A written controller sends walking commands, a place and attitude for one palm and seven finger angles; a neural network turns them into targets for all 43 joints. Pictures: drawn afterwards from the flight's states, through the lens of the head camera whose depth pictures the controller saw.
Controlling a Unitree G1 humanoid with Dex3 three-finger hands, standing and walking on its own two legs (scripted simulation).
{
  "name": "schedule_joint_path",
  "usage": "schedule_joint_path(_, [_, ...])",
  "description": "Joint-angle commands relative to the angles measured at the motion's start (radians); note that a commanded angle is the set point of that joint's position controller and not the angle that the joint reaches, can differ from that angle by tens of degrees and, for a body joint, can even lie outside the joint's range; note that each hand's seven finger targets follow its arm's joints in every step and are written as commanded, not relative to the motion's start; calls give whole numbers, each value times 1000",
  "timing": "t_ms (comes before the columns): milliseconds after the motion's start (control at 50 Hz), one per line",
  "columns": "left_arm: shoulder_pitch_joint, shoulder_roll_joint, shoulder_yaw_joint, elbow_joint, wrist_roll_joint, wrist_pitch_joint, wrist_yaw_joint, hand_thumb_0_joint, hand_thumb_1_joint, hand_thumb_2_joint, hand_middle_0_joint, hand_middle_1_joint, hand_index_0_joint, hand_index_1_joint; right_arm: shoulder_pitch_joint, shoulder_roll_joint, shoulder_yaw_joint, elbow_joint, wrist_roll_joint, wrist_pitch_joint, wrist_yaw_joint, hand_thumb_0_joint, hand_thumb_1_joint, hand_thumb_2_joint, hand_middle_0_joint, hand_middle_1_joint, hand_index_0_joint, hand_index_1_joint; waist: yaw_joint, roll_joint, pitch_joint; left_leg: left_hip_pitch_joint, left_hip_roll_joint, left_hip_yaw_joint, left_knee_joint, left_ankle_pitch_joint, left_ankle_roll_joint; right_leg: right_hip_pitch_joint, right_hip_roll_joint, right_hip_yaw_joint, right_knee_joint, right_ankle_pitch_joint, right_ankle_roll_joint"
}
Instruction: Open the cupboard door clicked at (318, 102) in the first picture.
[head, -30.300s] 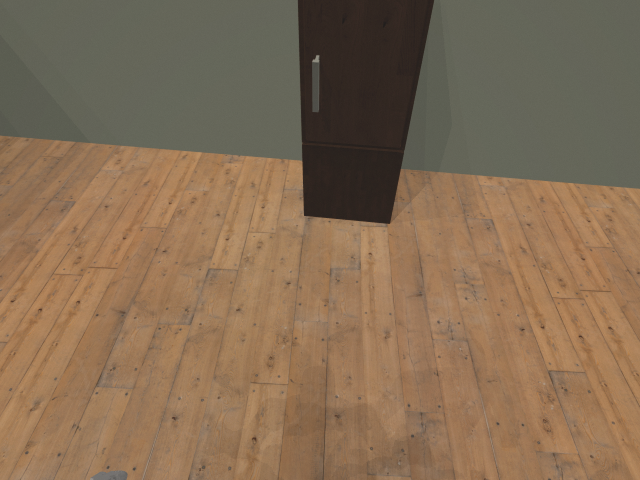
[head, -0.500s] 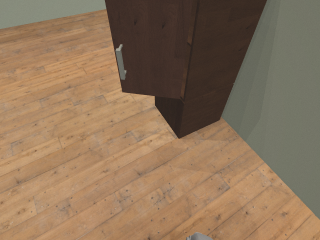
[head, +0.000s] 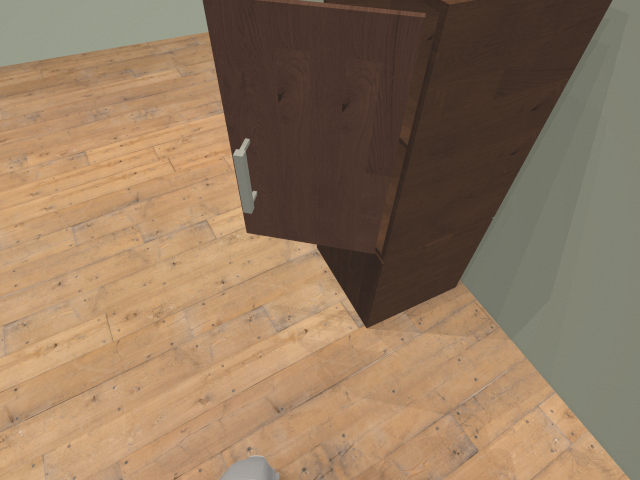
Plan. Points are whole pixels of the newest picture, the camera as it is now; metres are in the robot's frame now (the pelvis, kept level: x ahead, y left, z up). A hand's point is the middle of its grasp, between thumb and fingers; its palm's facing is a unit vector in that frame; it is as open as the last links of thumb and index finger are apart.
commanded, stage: take the last steps up to it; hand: left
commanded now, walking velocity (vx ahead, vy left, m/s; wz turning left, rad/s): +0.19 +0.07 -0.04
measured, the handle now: (247, 177) +0.72 +0.24 -0.11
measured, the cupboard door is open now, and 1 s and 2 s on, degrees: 53 53 53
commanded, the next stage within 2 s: come to a stop and stand still in 0.10 s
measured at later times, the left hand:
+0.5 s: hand (187, 428) +0.21 +0.23 -0.18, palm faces -0.04 -0.97 -0.23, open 7.3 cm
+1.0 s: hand (155, 473) +0.14 +0.26 -0.19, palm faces -0.06 -0.97 -0.22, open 7.4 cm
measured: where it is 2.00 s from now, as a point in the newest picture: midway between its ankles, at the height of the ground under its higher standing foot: outside the picture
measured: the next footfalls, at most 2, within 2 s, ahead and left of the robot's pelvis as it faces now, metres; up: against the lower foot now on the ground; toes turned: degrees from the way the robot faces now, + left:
left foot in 0.08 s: +0.15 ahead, +0.15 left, +0.00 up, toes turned -1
right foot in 0.44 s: +0.17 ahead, -0.07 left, +0.00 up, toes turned -7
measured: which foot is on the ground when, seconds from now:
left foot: up 0.00-0.06, down 0.08-1.00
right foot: down 0.00-0.08, up 0.10-0.42, down 0.44-1.00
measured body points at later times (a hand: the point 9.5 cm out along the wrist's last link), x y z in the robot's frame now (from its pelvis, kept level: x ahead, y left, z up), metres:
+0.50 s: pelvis +0.12 +0.04 -0.01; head +0.14 +0.04 +0.44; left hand +0.21 +0.28 -0.16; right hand +0.13 -0.19 -0.17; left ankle +0.13 +0.13 -0.74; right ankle +0.14 -0.07 -0.74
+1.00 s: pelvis +0.10 +0.07 -0.02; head +0.10 +0.08 +0.43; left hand +0.15 +0.31 -0.17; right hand +0.15 -0.16 -0.16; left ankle +0.10 +0.15 -0.74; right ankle +0.12 -0.07 -0.74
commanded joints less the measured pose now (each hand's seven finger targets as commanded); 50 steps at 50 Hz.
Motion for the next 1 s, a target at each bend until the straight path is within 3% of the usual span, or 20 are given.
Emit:
schedule_joint_path(0, [3,149,33,-32,-5,-1,11,0,900,900,-200,-300,-200,-300,65,-71,-12,-46,0,-38,-9,0,-900,-900,200,300,200,300,-73,-82,22,269,-54,56,-173,53,36,-154,-193,83,60,357,-100])
schedule_joint_path(20, [9,125,27,-40,-6,5,9,0,900,900,-200,-300,-200,-300,195,-130,-23,-6,-5,-45,-20,0,-900,-900,200,300,200,300,-119,30,-56,455,-2,3,-204,76,59,-227,-134,44,257,287,-75])
schedule_joint_path(40, [56,70,19,-57,-14,10,6,0,900,900,-200,-300,-200,-300,299,-240,-48,13,-20,-48,-36,0,-900,-900,200,300,200,300,-137,259,-142,620,232,-292,-232,137,154,-421,-1,-36,519,-105,-30])
schedule_joint_path(60, [23,53,9,-95,-11,9,9,0,900,900,-200,-300,-200,-300,360,-269,-50,12,-14,-33,-48,0,-900,-900,200,300,200,300,-154,276,-169,611,346,-439,-329,146,242,-508,49,26,759,-342,-35])
schedule_joint_path(80, [-34,55,3,-110,-8,13,14,0,900,900,-200,-300,-200,-300,300,-247,-42,2,-11,-31,-53,0,-900,-900,200,300,200,300,-136,217,-131,498,351,-441,-361,38,260,-553,12,85,897,-316,-50])
schedule_joint_path(140, [-38,53,11,-88,-1,27,1,0,900,900,-200,-300,-200,-300,119,-123,-7,-54,-4,-43,-60,0,-900,-900,200,300,200,300,-57,170,-20,251,267,-280,-440,-46,219,-529,-58,132,888,-120,-40])
schedule_joint_path(220, [16,0,-1,-63,-5,53,7,0,900,900,-200,-300,-200,-300,80,-81,7,-56,-5,-55,-68,0,-900,-900,200,300,200,300,-9,67,-46,181,219,-117,-422,276,201,-371,-51,125,639,-30,-11])
schedule_joint_path(380, [-45,94,9,-107,-2,88,20,0,900,900,-200,-300,-200,-300,57,-132,-11,-24,5,-2,-85,0,-900,-900,200,300,200,300,-11,108,-21,198,198,-116,-253,422,149,-184,5,104,215,132,-16])
schedule_joint_path(500, [-100,184,23,-157,-4,79,31,0,900,900,-200,-300,-200,-300,131,-76,-24,-32,16,41,-69,0,-900,-900,200,300,200,300,-48,-179,-124,194,-46,28,47,-113,20,-156,-237,333,85,684,-188])
schedule_joint_path(560, [-139,190,28,-163,0,75,43,0,900,900,-200,-300,-200,-300,87,-56,-22,-47,20,56,-68,0,-900,-900,200,300,200,300,-33,-145,-107,107,-66,-51,227,-365,11,-107,-272,335,62,816,-259])
schedule_joint_path(660, [-176,184,32,-153,-12,78,41,0,900,900,-200,-300,-200,-300,162,-46,-10,-12,18,42,-65,0,-900,-900,200,300,200,300,-64,-101,-122,269,-50,-37,-213,-49,6,-107,-180,253,160,618,-150])
schedule_joint_path(700, [-157,113,18,-167,-23,88,30,0,900,900,-200,-300,-200,-300,128,-131,-16,-31,3,27,-68,0,-900,-900,200,300,200,300,-31,180,-95,281,163,-252,-306,304,109,-218,-20,139,232,192,-29])
schedule_joint_path(720, [-172,103,15,-170,-19,96,31,0,900,900,-200,-300,-200,-300,92,-152,-17,-48,0,29,-72,0,-900,-900,200,300,200,300,-29,203,-52,196,223,-286,-342,312,166,-203,26,103,289,-34,-15])
schedule_joint_path(740, [-203,103,14,-168,-15,108,30,0,900,900,-200,-300,-200,-300,78,-148,-15,-48,-3,25,-78,0,-900,-900,200,300,200,300,-37,220,6,158,217,-294,-374,292,187,-232,42,119,374,-130,-15])
schedule_joint_path(760, [-35,107,-16,-120,-25,87,68,0,900,900,-200,-300,-200,-300,-44,-190,-31,-123,24,3,-74,0,-900,-900,200,300,200,300,15,316,-60,250,206,-163,-104,620,136,-276,-38,211,314,2,-55])
schedule_joint_path(780, [11,147,-7,-112,-10,59,57,0,900,900,-200,-300,-200,-300,-65,-168,-12,-161,19,6,-63,0,-900,-900,200,300,200,300,35,193,-76,287,106,-99,5,558,100,-223,-27,130,132,225,-47])
schedule_joint_path(800, [-40,169,0,-140,0,46,53,0,900,900,-200,-300,-200,-300,79,-89,-8,-172,14,3,-66,0,-900,-900,200,300,200,300,-49,-12,-166,218,19,-67,65,347,44,-138,-122,288,184,577,-101])
schedule_joint_path(820, [-111,184,-2,-161,-6,48,45,0,900,900,-200,-300,-200,-300,162,-82,-7,-158,22,4,-65,0,-900,-900,200,300,200,300,-87,-51,-194,238,-16,-57,-40,55,24,-134,-190,259,190,582,-142])
schedule_joint_path(880, [-139,135,-13,-190,-5,73,38,0,900,900,-200,-300,-200,-300,125,-117,-11,-167,4,-3,-62,0,-900,-900,200,300,200,300,-64,207,-54,244,86,-170,-234,267,82,-260,0,128,260,126,-45])
schedule_joint_path(980, [-62,94,-24,-164,0,80,26,0,900,900,-200,-300,-200,-300,79,-135,-10,-197,4,-2,-63,0,-900,-900,200,300,200,300,-35,84,30,129,83,-180,-324,-86,109,-219,13,125,198,81,-34])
